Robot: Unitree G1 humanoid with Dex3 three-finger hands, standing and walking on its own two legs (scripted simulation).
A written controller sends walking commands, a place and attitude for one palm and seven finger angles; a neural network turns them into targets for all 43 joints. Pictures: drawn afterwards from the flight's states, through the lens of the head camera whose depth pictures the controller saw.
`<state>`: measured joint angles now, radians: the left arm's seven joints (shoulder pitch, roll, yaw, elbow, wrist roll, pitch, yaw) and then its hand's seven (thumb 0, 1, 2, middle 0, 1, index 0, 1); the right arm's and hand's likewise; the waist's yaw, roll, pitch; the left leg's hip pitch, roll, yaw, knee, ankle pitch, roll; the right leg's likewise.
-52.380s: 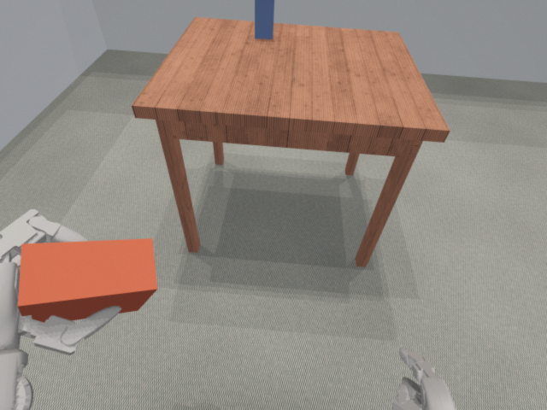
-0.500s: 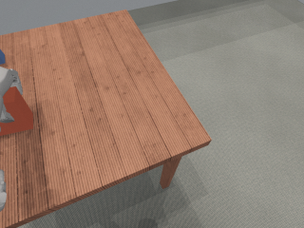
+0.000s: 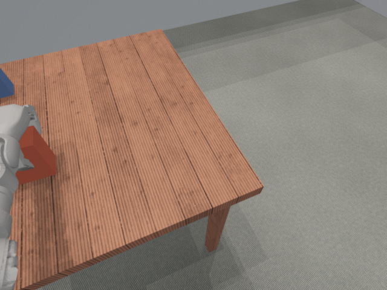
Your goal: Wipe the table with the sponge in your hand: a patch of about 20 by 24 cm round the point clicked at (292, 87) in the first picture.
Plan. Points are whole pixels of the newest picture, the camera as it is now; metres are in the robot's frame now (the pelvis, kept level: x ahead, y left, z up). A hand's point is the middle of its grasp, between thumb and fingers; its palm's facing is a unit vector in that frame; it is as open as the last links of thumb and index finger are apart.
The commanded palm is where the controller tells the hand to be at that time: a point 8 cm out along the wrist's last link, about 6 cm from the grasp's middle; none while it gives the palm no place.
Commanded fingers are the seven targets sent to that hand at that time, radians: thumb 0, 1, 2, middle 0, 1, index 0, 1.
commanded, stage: wipe back along the middle lane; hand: left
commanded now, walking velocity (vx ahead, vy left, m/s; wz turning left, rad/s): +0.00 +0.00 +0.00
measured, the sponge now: (22, 162) +0.36 +0.40 +0.02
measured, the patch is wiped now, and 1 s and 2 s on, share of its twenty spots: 0.40 0.65 0.70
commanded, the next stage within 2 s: slide across to the third lane in 1.30 s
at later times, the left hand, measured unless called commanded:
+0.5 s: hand (19, 156) +0.34 +0.37 +0.08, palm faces -0.05 +0.00 -1.00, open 9.9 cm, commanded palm +0.31 +0.35 +0.11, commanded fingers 0.00 0.10 1.30 -1.20 -1.60 -1.20 -1.60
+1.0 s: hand (21, 179) +0.29 +0.34 +0.08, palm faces +0.00 -0.01 -1.00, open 9.9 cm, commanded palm +0.26 +0.32 +0.11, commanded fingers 0.00 0.10 1.30 -1.20 -1.60 -1.20 -1.60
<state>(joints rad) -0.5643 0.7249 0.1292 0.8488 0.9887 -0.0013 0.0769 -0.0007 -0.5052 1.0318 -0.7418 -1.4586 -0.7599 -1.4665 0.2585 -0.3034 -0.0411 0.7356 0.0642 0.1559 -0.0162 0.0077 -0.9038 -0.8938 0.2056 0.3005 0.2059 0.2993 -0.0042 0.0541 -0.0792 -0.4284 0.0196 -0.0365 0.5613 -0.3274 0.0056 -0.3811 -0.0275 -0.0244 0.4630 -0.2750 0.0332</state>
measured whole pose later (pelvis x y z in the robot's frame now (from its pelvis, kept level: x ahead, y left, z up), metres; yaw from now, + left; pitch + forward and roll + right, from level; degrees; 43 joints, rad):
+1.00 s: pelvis +0.00 +0.00 +0.00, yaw +1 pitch +5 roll -1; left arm -0.10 0.57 0.04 0.20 0.91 0.29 0.06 0.00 -0.48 1.02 -0.72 -1.48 -0.74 -1.49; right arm 0.13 -0.29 0.00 0.64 0.07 0.11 0.00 0.01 -0.90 -0.89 0.20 0.30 0.20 0.30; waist 0.05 0.08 -0.06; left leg -0.28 0.00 -0.04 0.53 -0.33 0.01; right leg -0.24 -0.05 -0.03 0.46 -0.30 0.04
